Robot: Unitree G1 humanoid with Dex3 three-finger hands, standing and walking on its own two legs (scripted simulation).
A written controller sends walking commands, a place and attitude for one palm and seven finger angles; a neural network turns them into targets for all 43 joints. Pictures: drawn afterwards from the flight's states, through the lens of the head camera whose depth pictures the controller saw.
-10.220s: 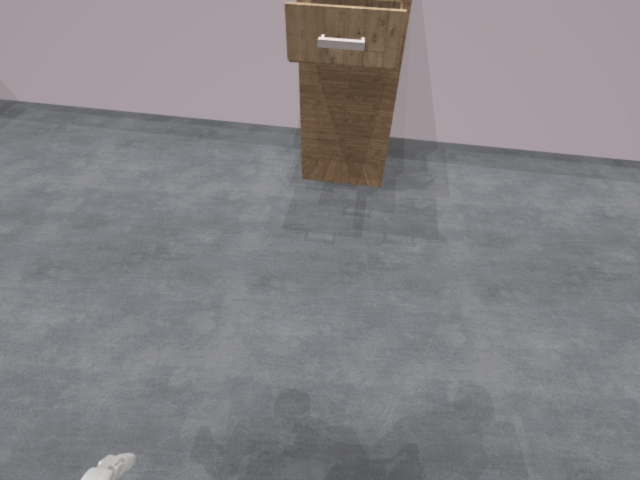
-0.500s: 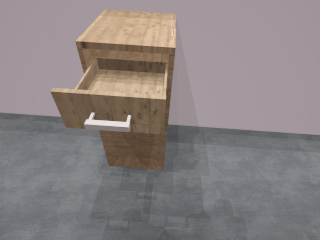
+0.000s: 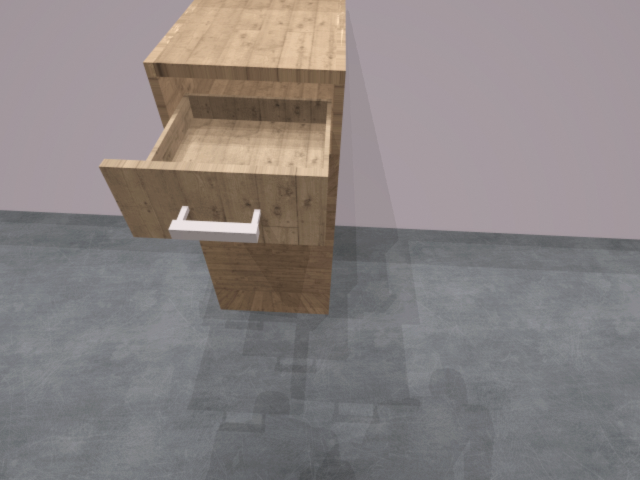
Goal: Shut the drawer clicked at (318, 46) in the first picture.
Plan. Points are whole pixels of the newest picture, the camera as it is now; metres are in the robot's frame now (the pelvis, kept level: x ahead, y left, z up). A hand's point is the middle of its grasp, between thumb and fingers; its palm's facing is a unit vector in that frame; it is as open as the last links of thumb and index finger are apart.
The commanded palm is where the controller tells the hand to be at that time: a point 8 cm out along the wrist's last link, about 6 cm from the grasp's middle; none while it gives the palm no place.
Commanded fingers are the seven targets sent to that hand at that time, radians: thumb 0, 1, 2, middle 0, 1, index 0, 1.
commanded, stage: look again from close up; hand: left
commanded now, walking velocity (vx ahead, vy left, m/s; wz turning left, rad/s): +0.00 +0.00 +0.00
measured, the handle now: (217, 222) +0.49 +0.19 +0.03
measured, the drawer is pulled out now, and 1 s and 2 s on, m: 0.29 0.29 0.29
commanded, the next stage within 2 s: shuffle to correct the standing spot in 0.12 s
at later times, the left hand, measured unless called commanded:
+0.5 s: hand out of the picture +0.01 +0.14 -0.18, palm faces +0.06 -0.99 -0.13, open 7.4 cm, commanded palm none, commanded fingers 0.00 0.90 0.90 -0.20 -0.30 -0.20 -0.30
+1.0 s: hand (251, 399) +0.27 +0.13 -0.17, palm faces +0.04 -0.98 -0.19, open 7.4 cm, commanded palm none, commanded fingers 0.00 0.90 0.90 -0.20 -0.30 -0.20 -0.30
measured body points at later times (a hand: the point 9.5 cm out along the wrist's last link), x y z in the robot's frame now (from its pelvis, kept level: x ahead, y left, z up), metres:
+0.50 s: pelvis +0.05 -0.02 -0.01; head +0.06 -0.01 +0.44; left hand +0.01 +0.19 -0.17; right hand +0.04 -0.24 -0.16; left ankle +0.04 +0.07 -0.74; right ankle +0.03 -0.14 -0.74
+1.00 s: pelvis +0.18 -0.05 -0.01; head +0.21 -0.06 +0.44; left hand +0.27 +0.18 -0.15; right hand +0.13 -0.28 -0.17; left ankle +0.12 +0.06 -0.67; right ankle +0.20 -0.16 -0.74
